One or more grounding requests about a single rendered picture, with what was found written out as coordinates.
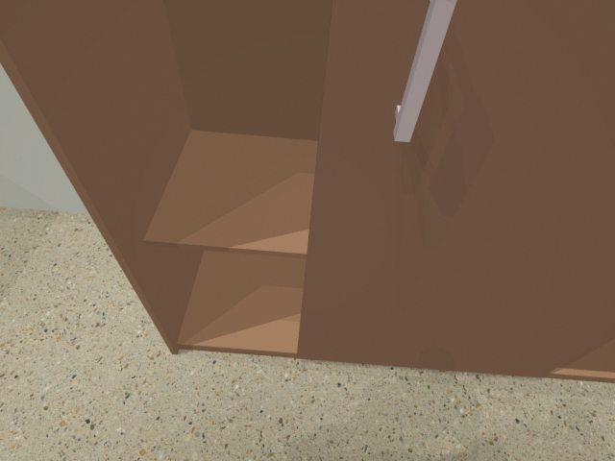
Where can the handle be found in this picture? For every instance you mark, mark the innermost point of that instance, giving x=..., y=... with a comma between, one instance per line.
x=434, y=30

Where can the wardrobe door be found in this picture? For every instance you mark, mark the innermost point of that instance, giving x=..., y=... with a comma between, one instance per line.
x=486, y=244
x=600, y=357

